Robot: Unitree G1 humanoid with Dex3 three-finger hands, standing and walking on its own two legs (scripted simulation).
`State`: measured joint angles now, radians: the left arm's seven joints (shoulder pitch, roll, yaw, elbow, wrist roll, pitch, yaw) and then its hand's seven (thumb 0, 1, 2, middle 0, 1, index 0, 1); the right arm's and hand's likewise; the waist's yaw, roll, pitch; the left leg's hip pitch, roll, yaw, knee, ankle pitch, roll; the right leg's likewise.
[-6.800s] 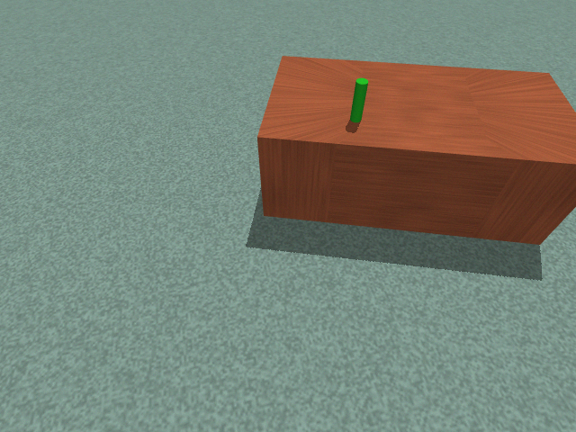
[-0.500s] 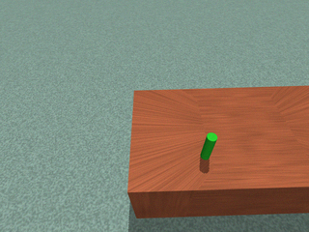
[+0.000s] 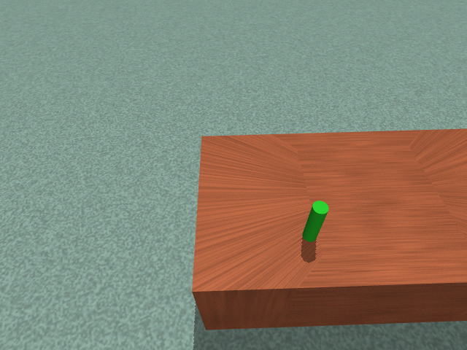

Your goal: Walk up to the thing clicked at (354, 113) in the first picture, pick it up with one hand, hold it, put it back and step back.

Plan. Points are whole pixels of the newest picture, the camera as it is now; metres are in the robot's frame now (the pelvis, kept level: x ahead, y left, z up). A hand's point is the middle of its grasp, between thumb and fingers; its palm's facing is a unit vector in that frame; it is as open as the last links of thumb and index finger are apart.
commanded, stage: go down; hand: right
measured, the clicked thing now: (314, 222) +0.49 -0.21 -0.25
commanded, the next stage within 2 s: none
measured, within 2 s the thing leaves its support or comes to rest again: neither
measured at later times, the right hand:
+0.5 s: hand out of the picture +0.13 -0.26 -0.15, palm faces +0.08 +0.94 -0.33, open 15.7 cm
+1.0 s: hand out of the picture +0.15 -0.28 -0.13, palm faces +0.12 +0.95 -0.30, open 17.7 cm
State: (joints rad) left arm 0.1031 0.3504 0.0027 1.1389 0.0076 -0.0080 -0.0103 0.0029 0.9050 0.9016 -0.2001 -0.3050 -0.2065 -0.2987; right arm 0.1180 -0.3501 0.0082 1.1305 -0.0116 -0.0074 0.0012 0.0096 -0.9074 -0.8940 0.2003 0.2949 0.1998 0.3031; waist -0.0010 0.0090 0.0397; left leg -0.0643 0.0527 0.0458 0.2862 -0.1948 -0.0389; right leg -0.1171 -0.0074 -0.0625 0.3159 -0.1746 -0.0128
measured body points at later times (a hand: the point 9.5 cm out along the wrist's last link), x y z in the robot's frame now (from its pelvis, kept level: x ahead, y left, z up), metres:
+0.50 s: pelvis -0.01 +0.01 -0.02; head +0.04 +0.01 +0.43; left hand +0.14 +0.29 -0.12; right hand +0.13 -0.31 -0.12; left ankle -0.03 +0.14 -0.75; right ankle +0.00 -0.11 -0.75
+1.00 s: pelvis +0.01 +0.02 -0.04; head +0.05 +0.01 +0.41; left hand +0.16 +0.28 -0.10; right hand +0.14 -0.33 -0.11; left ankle -0.03 +0.14 -0.75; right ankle +0.00 -0.11 -0.75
